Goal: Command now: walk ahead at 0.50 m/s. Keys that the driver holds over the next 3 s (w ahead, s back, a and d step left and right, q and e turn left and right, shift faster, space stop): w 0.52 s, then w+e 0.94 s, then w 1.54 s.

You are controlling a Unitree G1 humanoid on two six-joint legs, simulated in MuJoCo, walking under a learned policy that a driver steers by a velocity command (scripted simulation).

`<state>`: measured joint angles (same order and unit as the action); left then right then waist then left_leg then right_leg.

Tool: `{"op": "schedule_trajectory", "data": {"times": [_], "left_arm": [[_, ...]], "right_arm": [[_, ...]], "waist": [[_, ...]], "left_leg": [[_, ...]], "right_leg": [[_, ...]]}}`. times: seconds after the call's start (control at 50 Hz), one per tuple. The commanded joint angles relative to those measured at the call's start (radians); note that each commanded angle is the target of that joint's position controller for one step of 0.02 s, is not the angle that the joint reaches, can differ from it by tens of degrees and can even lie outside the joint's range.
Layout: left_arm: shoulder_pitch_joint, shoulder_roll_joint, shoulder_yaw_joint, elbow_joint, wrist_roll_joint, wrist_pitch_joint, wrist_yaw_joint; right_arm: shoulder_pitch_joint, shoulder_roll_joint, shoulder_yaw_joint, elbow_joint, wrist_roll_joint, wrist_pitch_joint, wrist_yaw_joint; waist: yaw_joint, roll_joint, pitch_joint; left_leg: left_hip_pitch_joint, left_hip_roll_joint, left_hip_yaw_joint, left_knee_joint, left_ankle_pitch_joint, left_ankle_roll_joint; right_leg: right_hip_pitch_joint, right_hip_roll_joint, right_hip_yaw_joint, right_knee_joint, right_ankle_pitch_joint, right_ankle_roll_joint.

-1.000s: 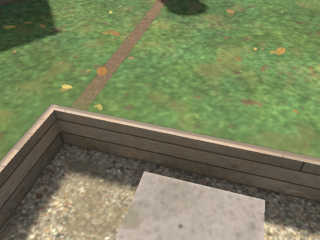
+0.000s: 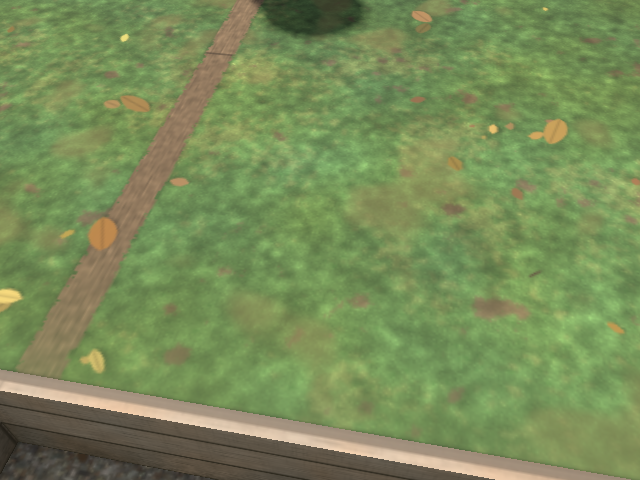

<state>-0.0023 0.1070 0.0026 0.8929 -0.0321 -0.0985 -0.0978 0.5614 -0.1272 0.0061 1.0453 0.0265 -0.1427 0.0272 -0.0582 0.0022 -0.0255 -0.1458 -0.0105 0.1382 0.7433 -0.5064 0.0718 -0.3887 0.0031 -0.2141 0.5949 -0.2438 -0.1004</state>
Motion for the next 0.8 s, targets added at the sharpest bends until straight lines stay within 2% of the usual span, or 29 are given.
{"op": "schedule_trajectory", "data": {"times": [0.02,0.04,0.06,0.08,0.12,0.16,0.22,0.28,0.3,0.36,0.38,0.4,0.44,0.48,0.5,0.52,0.54,0.56,0.58,0.6,0.62,0.64,0.66,0.7,0.72,0.74,0.76,0.78,0.8], "left_arm": [[0.29,0.19,0.068,0.01,-0.065,-0.003,-0.017],[0.248,0.141,0.065,-0.003,-0.065,-0.008,-0.01],[0.24,0.122,0.072,-0.001,-0.069,-0.026,-0.01],[0.236,0.115,0.079,0.013,-0.07,-0.038,-0.005],[0.23,0.086,0.074,0.019,-0.058,-0.028,0.02],[0.278,0.07,0.064,0.035,-0.044,-0.022,0.026],[0.346,0.138,0.066,0.055,-0.041,0.003,0.029],[0.431,0.169,0.064,0.075,-0.015,0.033,0.032],[0.436,0.168,0.064,0.071,-0.009,0.042,0.033],[0.446,0.185,0.064,0.07,0.0,0.057,0.025],[0.449,0.197,0.068,0.067,0.006,0.06,0.024],[0.452,0.206,0.073,0.073,-0.004,0.067,0.017],[0.417,0.239,0.083,0.058,-0.006,0.072,0.018],[0.32,0.262,0.085,0.024,-0.02,0.069,0.025],[0.322,0.222,0.066,0.028,-0.009,0.06,0.026],[0.4,0.215,0.074,0.036,-0.019,0.065,0.023],[0.421,0.245,0.098,0.059,-0.015,0.082,0.022],[0.416,0.223,0.098,0.076,-0.015,0.086,0.026],[0.411,0.229,0.099,0.098,-0.018,0.076,0.03],[0.441,0.23,0.096,0.099,-0.045,0.068,0.025],[0.331,0.178,0.074,0.047,-0.064,0.07,0.019],[0.286,0.172,0.071,0.024,-0.061,0.073,0.012],[0.15,0.127,0.061,-0.056,-0.086,0.054,0.005],[0.04,0.099,0.045,-0.104,-0.088,0.041,-0.008],[0.035,0.112,0.046,-0.125,-0.085,0.038,-0.007],[0.039,0.108,0.038,-0.167,-0.071,0.022,-0.009],[0.052,0.137,0.045,-0.207,-0.07,0.01,-0.012],[-0.019,0.119,0.032,-0.252,-0.066,-0.007,-0.013],[-0.022,0.133,0.035,-0.253,-0.074,0.005,-0.029]], "right_arm": [[0.186,-0.172,-0.051,-0.027,0.043,0.011,0.013],[0.151,-0.161,-0.056,-0.009,0.024,0.02,0.006],[0.067,-0.097,-0.042,-0.019,0.003,0.025,-0.009],[0.025,-0.034,-0.022,-0.031,0.006,0.032,-0.013],[-0.009,-0.006,-0.014,-0.082,0.014,0.042,-0.014],[-0.02,-0.052,-0.027,-0.119,0.014,0.043,-0.001],[-0.119,-0.108,-0.042,-0.203,0.021,0.048,0.018],[-0.158,-0.103,-0.048,-0.229,0.028,0.048,0.037],[-0.16,-0.094,-0.048,-0.226,0.012,0.051,0.038],[-0.223,-0.078,-0.046,-0.251,0.01,0.054,0.055],[-0.224,-0.078,-0.047,-0.257,0.002,0.056,0.056],[-0.223,-0.078,-0.049,-0.257,-0.011,0.063,0.056],[-0.149,-0.076,-0.058,-0.25,-0.028,0.075,0.057],[0.003,-0.091,-0.078,-0.204,-0.021,0.07,0.054],[0.05,-0.164,-0.102,-0.187,-0.021,0.059,0.038],[0.031,-0.206,-0.104,-0.203,0.049,0.046,0.05],[0.096,-0.196,-0.092,-0.202,0.103,0.047,0.073],[0.074,-0.166,-0.084,-0.182,0.097,0.073,0.071],[0.008,-0.13,-0.075,-0.189,0.071,0.08,0.057],[-0.027,-0.094,-0.057,-0.192,0.048,0.067,0.048],[-0.005,-0.069,-0.049,-0.14,0.014,0.056,0.039],[-0.014,-0.056,-0.039,-0.14,0.009,0.048,0.031],[0.008,-0.017,-0.03,-0.086,0.029,0.003,0.017],[0.094,-0.057,-0.049,-0.004,0.028,-0.04,0.001],[0.097,-0.076,-0.053,0.022,0.031,-0.034,0.006],[0.093,-0.056,-0.036,0.051,0.031,-0.031,0.013],[0.005,-0.053,-0.022,0.044,0.02,-0.013,0.043],[0.022,-0.057,-0.015,0.055,-0.001,0.004,0.063],[-0.017,-0.063,-0.01,0.007,0.004,0.033,0.085]], "waist": [[0.118,-0.272,-0.19],[0.101,-0.174,-0.103],[0.089,-0.006,0.012],[0.062,0.06,0.07],[0.014,0.026,0.051],[0.011,-0.062,-0.011],[0.035,-0.082,-0.01],[0.059,-0.098,0.011],[0.061,-0.091,0.032],[0.076,-0.094,0.102],[0.078,-0.094,0.103],[0.077,-0.069,0.089],[0.037,-0.081,0.068],[-0.065,0.01,0.061],[-0.09,0.12,0.016],[-0.027,0.162,0.021],[-0.064,0.142,-0.004],[-0.039,0.11,0.061],[-0.023,-0.008,0.171],[0.008,-0.046,0.231],[-0.002,0.009,0.213],[0.002,0.02,0.201],[-0.002,0.063,0.236],[-0.034,0.026,0.239],[-0.026,-0.043,0.236],[0.012,-0.01,0.253],[0.065,-0.05,0.321],[0.043,-0.026,0.319],[0.028,-0.042,0.314]], "left_leg": [[-0.624,0.021,0.047,0.713,-0.107,0.023],[-0.648,0.08,0.032,0.781,-0.006,0.0],[-0.616,0.118,0.0,0.769,0.088,-0.031],[-0.543,0.139,-0.024,0.731,0.139,-0.058],[-0.438,0.147,-0.009,0.61,0.169,-0.09],[-0.415,0.127,0.032,0.519,0.202,-0.105],[-0.408,0.106,0.062,0.371,0.187,-0.119],[-0.338,0.081,0.069,0.267,0.192,-0.071],[-0.287,0.056,0.086,0.27,0.182,-0.048],[-0.225,0.017,0.107,0.182,0.156,-0.004],[-0.192,-0.004,0.118,0.155,0.124,0.013],[-0.164,-0.015,0.111,0.121,0.097,0.042],[-0.056,-0.025,0.095,0.018,0.076,0.085],[0.171,-0.017,0.042,-0.306,0.218,0.092],[0.368,0.147,-0.141,-0.431,0.393,0.087],[0.521,0.324,-0.365,-0.357,0.999,0.091],[0.506,0.387,-0.439,-0.445,1.257,0.158],[0.458,0.398,-0.396,-0.5,1.076,0.171],[0.319,0.346,-0.279,-0.53,0.958,0.13],[0.2,0.303,-0.175,-0.58,0.936,0.079],[0.233,0.269,-0.163,-0.622,0.796,0.077],[0.249,0.232,-0.107,-0.654,0.783,0.069],[0.375,0.19,-0.109,-0.714,0.587,0.072],[0.506,0.2,-0.098,-0.762,0.566,0.048],[0.555,0.205,-0.064,-0.759,0.629,0.029],[0.538,0.201,-0.047,-0.761,0.706,-0.002],[0.288,0.14,0.075,-0.767,0.811,-0.068],[0.167,0.088,0.105,-0.776,0.789,-0.079],[-0.028,0.091,0.189,-0.788,0.94,-0.117]], "right_leg": [[0.602,-0.465,0.714,-0.373,0.195,-0.066],[0.498,-0.426,0.615,-0.373,0.119,-0.067],[0.319,-0.375,0.509,-0.353,0.172,-0.051],[0.181,-0.328,0.407,-0.335,0.297,-0.022],[0.079,-0.225,0.236,-0.32,0.423,-0.007],[0.13,-0.178,0.169,-0.325,0.553,-0.01],[0.184,-0.181,0.148,-0.355,0.677,-0.04],[0.248,-0.2,0.146,-0.394,0.621,-0.031],[0.226,-0.189,0.119,-0.377,0.653,-0.019],[0.246,-0.18,0.093,-0.352,0.702,-0.044],[0.267,-0.19,0.096,-0.322,0.786,-0.055],[0.306,-0.218,0.104,-0.292,0.847,-0.072],[0.308,-0.218,0.091,-0.175,0.966,-0.103],[0.163,-0.174,0.052,0.069,0.811,-0.09],[-0.042,-0.085,-0.004,0.345,0.14,-0.074],[-0.341,0.02,-0.018,0.6,-0.478,-0.087],[-0.418,0.02,0.041,0.606,-0.479,-0.088],[-0.436,-0.04,0.075,0.635,-0.472,-0.087],[-0.409,-0.103,0.101,0.623,-0.416,-0.083],[-0.339,-0.129,0.111,0.579,-0.315,-0.069],[-0.374,-0.115,0.066,0.625,-0.271,-0.064],[-0.407,-0.115,0.043,0.622,-0.217,-0.048],[-0.604,-0.152,0.068,0.546,-0.248,-0.015],[-0.804,-0.13,0.013,0.58,-0.216,0.043],[-0.865,-0.129,0.014,0.593,-0.199,0.038],[-0.921,-0.131,-0.002,0.659,-0.22,0.023],[-0.776,-0.109,-0.013,0.614,-0.11,-0.004],[-0.686,-0.086,-0.065,0.598,-0.011,-0.016],[-0.459,-0.071,-0.048,0.483,0.21,-0.041]]}}
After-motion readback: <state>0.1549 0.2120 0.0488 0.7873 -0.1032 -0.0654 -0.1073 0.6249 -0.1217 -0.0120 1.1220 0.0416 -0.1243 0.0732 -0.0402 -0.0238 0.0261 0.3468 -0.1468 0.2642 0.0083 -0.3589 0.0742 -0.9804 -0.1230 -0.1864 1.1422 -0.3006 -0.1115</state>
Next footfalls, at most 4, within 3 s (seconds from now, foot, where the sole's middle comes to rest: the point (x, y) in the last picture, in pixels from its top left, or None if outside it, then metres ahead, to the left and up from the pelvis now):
0.48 left None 0.18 0.03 -0.76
0.98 right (359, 399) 0.70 -0.09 -0.76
1.56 left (348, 269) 1.08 -0.10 -0.76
2.12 right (471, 241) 1.15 -0.44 -0.76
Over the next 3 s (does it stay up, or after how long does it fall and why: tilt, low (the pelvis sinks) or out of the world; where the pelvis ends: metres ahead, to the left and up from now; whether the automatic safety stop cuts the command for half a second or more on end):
stays up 1.47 -0.45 0.03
